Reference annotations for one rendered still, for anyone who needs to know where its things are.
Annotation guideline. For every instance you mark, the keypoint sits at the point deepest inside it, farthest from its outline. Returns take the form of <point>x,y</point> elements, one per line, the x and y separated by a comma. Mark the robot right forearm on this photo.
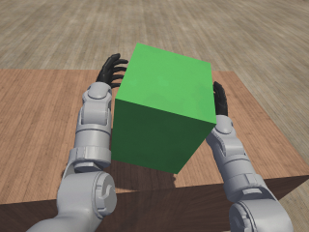
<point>241,182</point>

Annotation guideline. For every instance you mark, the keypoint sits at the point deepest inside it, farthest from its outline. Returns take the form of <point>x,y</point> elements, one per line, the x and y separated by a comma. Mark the left robot hand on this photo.
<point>106,74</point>

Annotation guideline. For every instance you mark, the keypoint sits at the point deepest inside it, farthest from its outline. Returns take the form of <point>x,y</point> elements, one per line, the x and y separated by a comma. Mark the pedestal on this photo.
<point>38,118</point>

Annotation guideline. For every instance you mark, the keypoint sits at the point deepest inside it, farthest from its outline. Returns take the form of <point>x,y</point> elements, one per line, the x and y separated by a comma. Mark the left robot upper arm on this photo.
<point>83,201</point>

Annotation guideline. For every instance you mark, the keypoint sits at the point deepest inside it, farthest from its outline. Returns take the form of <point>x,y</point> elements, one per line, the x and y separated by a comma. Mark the carton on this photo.
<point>163,111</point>

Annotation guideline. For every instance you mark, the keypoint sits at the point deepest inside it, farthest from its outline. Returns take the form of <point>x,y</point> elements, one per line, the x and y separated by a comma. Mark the right robot hand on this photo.
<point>220,100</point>

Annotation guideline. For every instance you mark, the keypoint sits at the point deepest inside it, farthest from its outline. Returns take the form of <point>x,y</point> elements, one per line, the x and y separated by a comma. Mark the robot left forearm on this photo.
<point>90,151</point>

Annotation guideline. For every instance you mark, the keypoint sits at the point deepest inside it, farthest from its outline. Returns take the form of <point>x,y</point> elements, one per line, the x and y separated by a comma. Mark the right robot upper arm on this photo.
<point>259,215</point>

